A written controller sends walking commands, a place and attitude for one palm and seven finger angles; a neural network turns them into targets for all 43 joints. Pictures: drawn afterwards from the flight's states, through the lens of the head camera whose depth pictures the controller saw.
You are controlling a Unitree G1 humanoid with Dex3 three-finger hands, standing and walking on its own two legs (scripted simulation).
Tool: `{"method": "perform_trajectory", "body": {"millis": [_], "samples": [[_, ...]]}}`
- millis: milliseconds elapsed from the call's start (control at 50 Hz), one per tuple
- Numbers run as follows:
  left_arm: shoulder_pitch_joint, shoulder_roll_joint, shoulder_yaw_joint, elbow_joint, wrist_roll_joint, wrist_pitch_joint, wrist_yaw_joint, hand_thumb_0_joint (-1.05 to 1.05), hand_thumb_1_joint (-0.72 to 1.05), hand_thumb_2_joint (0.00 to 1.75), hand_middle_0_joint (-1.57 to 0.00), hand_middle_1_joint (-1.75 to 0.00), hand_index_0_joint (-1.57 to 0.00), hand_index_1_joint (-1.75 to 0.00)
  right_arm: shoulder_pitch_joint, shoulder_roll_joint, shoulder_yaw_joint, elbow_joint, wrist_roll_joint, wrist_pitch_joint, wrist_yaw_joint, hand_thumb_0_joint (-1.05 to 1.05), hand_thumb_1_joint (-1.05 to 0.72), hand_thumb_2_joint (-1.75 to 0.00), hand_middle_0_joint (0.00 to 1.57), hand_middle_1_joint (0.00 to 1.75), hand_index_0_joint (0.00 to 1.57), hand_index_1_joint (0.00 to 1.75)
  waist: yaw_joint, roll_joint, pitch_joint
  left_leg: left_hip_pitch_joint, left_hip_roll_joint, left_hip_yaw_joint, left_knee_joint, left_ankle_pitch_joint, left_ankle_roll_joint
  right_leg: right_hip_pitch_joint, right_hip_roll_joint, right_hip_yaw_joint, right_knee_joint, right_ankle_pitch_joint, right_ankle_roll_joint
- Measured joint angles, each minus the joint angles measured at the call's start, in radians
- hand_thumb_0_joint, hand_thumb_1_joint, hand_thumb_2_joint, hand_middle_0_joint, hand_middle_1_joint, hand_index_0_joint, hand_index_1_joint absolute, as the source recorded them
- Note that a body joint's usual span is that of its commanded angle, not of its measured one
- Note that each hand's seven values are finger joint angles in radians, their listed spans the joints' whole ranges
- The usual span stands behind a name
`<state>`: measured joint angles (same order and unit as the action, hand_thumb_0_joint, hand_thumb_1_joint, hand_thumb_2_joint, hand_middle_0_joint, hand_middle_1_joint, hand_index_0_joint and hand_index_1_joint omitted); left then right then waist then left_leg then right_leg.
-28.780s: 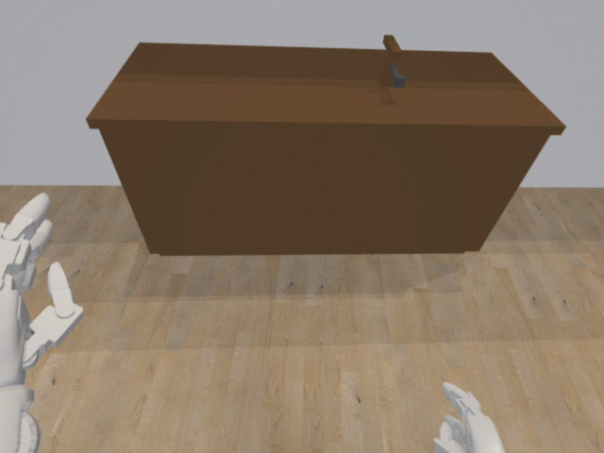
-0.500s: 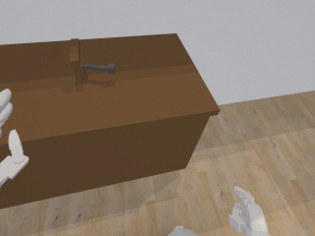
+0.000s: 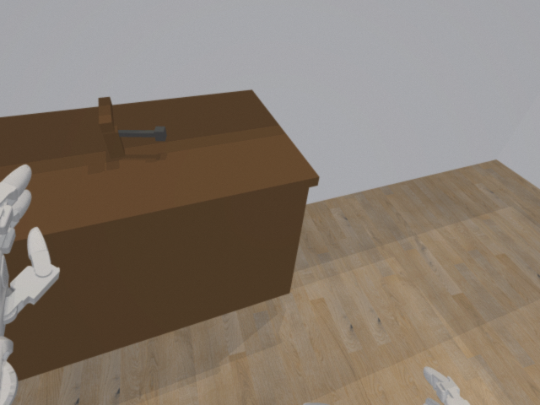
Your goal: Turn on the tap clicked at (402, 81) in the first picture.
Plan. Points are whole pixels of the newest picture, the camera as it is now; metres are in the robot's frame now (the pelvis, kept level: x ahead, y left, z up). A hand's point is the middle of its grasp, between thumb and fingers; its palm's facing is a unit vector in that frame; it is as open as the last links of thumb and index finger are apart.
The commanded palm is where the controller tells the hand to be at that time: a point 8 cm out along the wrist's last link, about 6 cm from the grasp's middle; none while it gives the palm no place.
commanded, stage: stop stepping back and stand still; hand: left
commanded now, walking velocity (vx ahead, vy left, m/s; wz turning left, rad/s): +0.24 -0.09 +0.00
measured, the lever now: (160, 133) +0.76 +0.30 +0.01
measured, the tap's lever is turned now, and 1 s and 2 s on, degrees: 73 73 73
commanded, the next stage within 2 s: stand and check the lever's angle in 1.16 s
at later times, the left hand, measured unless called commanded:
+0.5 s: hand (72, 290) +0.19 +0.22 +0.18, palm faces +0.43 -0.83 -0.36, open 7.4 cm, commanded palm +0.14 +0.26 +0.19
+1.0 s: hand (62, 247) +0.25 +0.25 +0.17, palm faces +0.45 -0.82 -0.36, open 7.4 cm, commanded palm +0.19 +0.29 +0.19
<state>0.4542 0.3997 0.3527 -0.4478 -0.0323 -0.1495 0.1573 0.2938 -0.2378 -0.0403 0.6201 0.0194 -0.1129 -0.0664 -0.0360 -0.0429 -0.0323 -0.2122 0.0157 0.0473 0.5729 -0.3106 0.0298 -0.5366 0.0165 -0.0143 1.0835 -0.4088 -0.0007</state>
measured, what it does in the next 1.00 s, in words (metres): steps on the spot: right foot, then left foot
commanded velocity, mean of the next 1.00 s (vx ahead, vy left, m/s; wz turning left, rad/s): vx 0.04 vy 0.04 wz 0.00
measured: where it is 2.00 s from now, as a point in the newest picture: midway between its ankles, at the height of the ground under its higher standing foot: outside the picture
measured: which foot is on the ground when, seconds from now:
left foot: down 0.00-0.18, up 0.20-0.44, down 0.46-1.00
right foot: up 0.00-0.16, down 0.18-1.00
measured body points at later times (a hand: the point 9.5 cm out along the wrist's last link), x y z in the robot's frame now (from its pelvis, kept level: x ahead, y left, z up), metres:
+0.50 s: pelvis -0.01 -0.03 +0.00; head -0.01 -0.02 +0.45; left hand +0.16 +0.26 +0.20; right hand +0.16 -0.28 -0.07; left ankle +0.02 +0.10 -0.73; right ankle +0.04 -0.13 -0.73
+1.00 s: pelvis +0.04 +0.00 +0.01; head +0.06 +0.01 +0.46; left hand +0.22 +0.29 +0.19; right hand +0.24 -0.21 -0.07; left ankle +0.03 +0.10 -0.73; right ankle +0.04 -0.12 -0.73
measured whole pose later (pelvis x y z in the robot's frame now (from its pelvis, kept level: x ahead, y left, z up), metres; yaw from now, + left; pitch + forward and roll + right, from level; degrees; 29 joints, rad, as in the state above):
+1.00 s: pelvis +0.04 +0.00 +0.01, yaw +3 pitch -1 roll -1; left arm 0.43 0.36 0.33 -0.47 -0.05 -0.18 0.16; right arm 0.16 -0.18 0.01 0.60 0.01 -0.11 -0.05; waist 0.02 0.00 0.05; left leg -0.19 0.00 0.03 0.48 -0.27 0.02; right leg -0.18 0.01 -0.02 0.44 -0.24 0.00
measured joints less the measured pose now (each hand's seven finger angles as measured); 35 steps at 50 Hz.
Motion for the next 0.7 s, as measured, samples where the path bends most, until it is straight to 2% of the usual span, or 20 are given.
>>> {"method": "perform_trajectory", "body": {"millis": [40, 60, 140, 160, 180, 200, 240, 260, 300, 340, 420, 460, 480, 520, 560, 580, 600, 620, 660, 700], "samples": [[-0.014, -0.020, -0.001, 0.030, 0.001, 0.002, 0.001, 0.02, 0.89, 0.90, -0.21, -0.30, -0.21, -0.30, 0.029, 0.004, -0.001, 0.013, 0.007, -0.006, 0.011, 0.01, -0.91, -0.90, 0.20, 0.30, 0.20, 0.30, -0.011, 0.023, -0.023, 0.008, 0.008, -0.019, -0.037, 0.015, 0.002, 0.000, -0.003, -0.016, 0.055, 0.035, 0.002], [-0.017, -0.032, -0.004, 0.039, 0.000, 0.001, 0.001, 0.02, 0.89, 0.90, -0.21, -0.30, -0.21, -0.30, 0.040, 0.007, 0.001, 0.020, 0.008, -0.006, 0.013, 0.01, -0.91, -0.90, 0.20, 0.30, 0.20, 0.30, -0.014, 0.037, -0.028, 0.011, 0.015, -0.028, -0.055, 0.023, 0.002, 0.019, -0.009, -0.027, 0.014, 0.047, 0.002], [0.030, -0.037, -0.003, 0.033, -0.007, -0.005, 0.000, 0.02, 0.89, 0.90, -0.21, -0.30, -0.21, -0.30, 0.059, 0.028, 0.024, 0.025, -0.003, 0.005, 0.004, 0.01, -0.91, -0.90, 0.20, 0.30, 0.20, 0.30, -0.011, 0.074, -0.021, -0.002, 0.042, -0.042, -0.050, 0.032, -0.022, 0.190, -0.017, -0.054, -0.383, 0.032, -0.003], [0.044, -0.026, 0.001, 0.026, -0.007, -0.007, -0.002, 0.02, 0.89, 0.90, -0.21, -0.30, -0.21, -0.30, 0.061, 0.036, 0.031, 0.020, -0.006, 0.007, 0.003, 0.01, -0.91, -0.90, 0.20, 0.30, 0.20, 0.30, -0.007, 0.070, -0.016, -0.021, 0.043, -0.040, -0.011, 0.012, -0.025, 0.240, -0.020, -0.057, -0.479, 0.036, -0.009], [0.047, -0.020, 0.001, 0.024, -0.004, -0.011, -0.006, 0.02, 0.89, 0.90, -0.21, -0.30, -0.21, -0.30, 0.055, 0.040, 0.035, 0.019, -0.008, 0.008, 0.003, 0.01, -0.91, -0.90, 0.20, 0.30, 0.20, 0.30, 0.002, 0.071, -0.007, -0.054, 0.046, -0.041, 0.055, -0.033, -0.017, 0.260, -0.017, -0.056, -0.538, 0.102, -0.021], [0.037, -0.029, -0.009, 0.029, 0.000, -0.013, -0.012, 0.02, 0.89, 0.90, -0.21, -0.30, -0.21, -0.30, 0.039, 0.037, 0.033, 0.031, -0.007, 0.012, 0.005, 0.01, -0.91, -0.90, 0.20, 0.30, 0.20, 0.30, 0.011, 0.087, 0.012, -0.095, 0.050, -0.058, 0.155, -0.085, -0.006, 0.250, -0.005, -0.064, -0.526, 0.165, -0.032], [0.007, -0.059, -0.042, 0.039, 0.001, -0.007, -0.028, 0.02, 0.89, 0.90, -0.21, -0.30, -0.21, -0.30, 0.003, 0.030, 0.025, 0.069, -0.006, 0.022, 0.011, 0.01, -0.91, -0.90, 0.20, 0.30, 0.20, 0.30, 0.021, 0.106, 0.048, -0.178, 0.028, -0.086, 0.370, -0.101, -0.003, 0.254, 0.004, -0.083, -0.508, 0.184, -0.043], [-0.001, -0.070, -0.055, 0.040, 0.002, -0.008, -0.034, 0.02, 0.89, 0.90, -0.21, -0.30, -0.21, -0.30, -0.010, 0.029, 0.023, 0.085, -0.006, 0.022, 0.015, 0.02, -0.91, -0.90, 0.20, 0.30, 0.20, 0.30, 0.029, 0.102, 0.056, -0.207, 0.014, -0.081, 0.438, -0.093, -0.005, 0.262, 0.000, -0.084, -0.515, 0.184, -0.045], [0.005, -0.076, -0.062, 0.029, -0.001, -0.018, -0.040, 0.02, 0.89, 0.90, -0.21, -0.30, -0.21, -0.30, -0.028, 0.032, 0.022, 0.091, -0.005, 0.024, 0.021, 0.02, -0.91, -0.90, 0.20, 0.30, 0.20, 0.30, 0.036, 0.079, 0.060, -0.239, 0.002, -0.055, 0.482, -0.057, -0.008, 0.273, -0.009, -0.077, -0.538, 0.190, -0.047], [0.027, -0.064, -0.053, 0.007, -0.007, -0.029, -0.039, 0.02, 0.89, 0.90, -0.21, -0.30, -0.22, -0.30, -0.041, 0.036, 0.025, 0.073, -0.005, 0.023, 0.018, 0.02, -0.91, -0.90, 0.20, 0.30, 0.21, 0.30, 0.033, 0.053, 0.059, -0.235, 0.007, -0.028, 0.425, -0.032, -0.007, 0.276, -0.018, -0.070, -0.560, 0.201, -0.048], [0.039, -0.026, -0.032, -0.039, -0.016, -0.041, -0.021, 0.02, 0.89, 0.90, -0.21, -0.30, -0.22, -0.31, -0.054, 0.031, 0.024, 0.022, -0.007, 0.006, 0.005, 0.02, -0.91, -0.90, 0.20, 0.30, 0.21, 0.30, 0.030, 0.015, 0.054, -0.133, 0.022, 0.004, 0.161, -0.053, 0.007, 0.258, -0.037, -0.071, -0.557, 0.196, -0.046], [0.033, -0.023, -0.026, -0.059, -0.022, -0.045, -0.010, 0.02, 0.89, 0.90, -0.21, -0.30, -0.22, -0.31, -0.059, 0.011, 0.019, -0.005, -0.010, -0.005, -0.004, 0.02, -0.91, -0.90, 0.20, 0.30, 0.20, 0.30, 0.028, 0.025, 0.052, -0.060, 0.025, -0.012, 0.009, -0.063, 0.012, 0.235, -0.036, -0.078, -0.517, 0.166, -0.039], [0.021, -0.022, -0.021, -0.061, -0.024, -0.046, -0.005, 0.02, 0.89, 0.90, -0.21, -0.30, -0.22, -0.31, -0.068, 0.005, 0.014, -0.012, -0.012, -0.009, -0.008, 0.02, -0.91, -0.90, 0.20, 0.30, 0.20, 0.30, 0.026, 0.028, 0.060, -0.056, 0.022, -0.016, -0.013, 0.009, 0.001, 0.224, -0.035, -0.072, -0.484, 0.128, -0.031], [0.002, -0.021, -0.008, -0.044, -0.019, -0.043, 0.004, 0.02, 0.89, 0.90, -0.21, -0.30, -0.22, -0.30, -0.080, 0.009, 0.010, -0.018, -0.008, -0.015, -0.011, 0.01, -0.91, -0.90, 0.20, 0.30, 0.20, 0.30, 0.029, 0.024, 0.072, -0.052, 0.013, -0.011, -0.009, 0.058, -0.019, 0.206, -0.027, -0.037, -0.410, 0.031, -0.011], [-0.002, -0.016, 0.006, -0.019, -0.016, -0.035, 0.007, 0.02, 0.89, 0.90, -0.21, -0.30, -0.21, -0.30, -0.076, 0.021, 0.012, -0.021, -0.002, -0.022, -0.008, 0.01, -0.91, -0.90, 0.20, 0.30, 0.20, 0.30, 0.027, 0.027, 0.064, -0.045, 0.004, -0.014, -0.018, 0.056, -0.030, 0.213, -0.019, -0.021, -0.410, 0.005, 0.002], [0.001, -0.014, 0.012, -0.009, -0.014, -0.032, 0.007, 0.02, 0.89, 0.90, -0.21, -0.30, -0.21, -0.30, -0.071, 0.025, 0.016, -0.023, 0.000, -0.024, -0.005, 0.01, -0.91, -0.90, 0.20, 0.30, 0.20, 0.30, 0.024, 0.031, 0.059, -0.046, 0.001, -0.020, -0.015, 0.050, -0.034, 0.236, -0.016, -0.020, -0.462, 0.044, 0.003], [0.002, -0.016, 0.015, 0.000, -0.011, -0.030, 0.006, 0.02, 0.89, 0.90, -0.21, -0.30, -0.21, -0.30, -0.068, 0.027, 0.020, -0.023, 0.001, -0.023, -0.001, 0.01, -0.91, -0.90, 0.20, 0.30, 0.20, 0.30, 0.024, 0.042, 0.059, -0.049, 0.003, -0.028, 0.000, 0.039, -0.037, 0.254, -0.011, -0.025, -0.504, 0.138, -0.006], [0.004, -0.026, 0.012, 0.008, -0.009, -0.030, 0.003, 0.02, 0.89, 0.90, -0.21, -0.30, -0.21, -0.30, -0.070, 0.026, 0.022, -0.017, 0.001, -0.020, 0.004, 0.01, -0.91, -0.90, 0.20, 0.30, 0.20, 0.30, 0.024, 0.060, 0.062, -0.055, 0.011, -0.039, 0.022, 0.023, -0.028, 0.264, -0.002, -0.036, -0.518, 0.177, -0.019], [0.008, -0.049, -0.007, 0.011, -0.009, -0.026, -0.005, 0.02, 0.89, 0.90, -0.21, -0.30, -0.21, -0.30, -0.074, 0.025, 0.022, 0.005, 0.003, -0.007, 0.016, 0.01, -0.91, -0.90, 0.20, 0.30, 0.20, 0.30, 0.029, 0.080, 0.065, -0.077, 0.011, -0.055, 0.091, -0.022, -0.018, 0.283, 0.008, -0.049, -0.538, 0.170, -0.035], [0.017, -0.070, -0.030, 0.003, -0.013, -0.022, -0.013, 0.02, 0.89, 0.90, -0.21, -0.30, -0.21, -0.30, -0.073, 0.030, 0.024, 0.021, 0.004, 0.003, 0.024, 0.01, -0.91, -0.90, 0.20, 0.30, 0.20, 0.30, 0.043, 0.075, 0.067, -0.085, 0.002, -0.051, 0.120, -0.047, -0.013, 0.300, 0.007, -0.046, -0.565, 0.161, -0.036]]}}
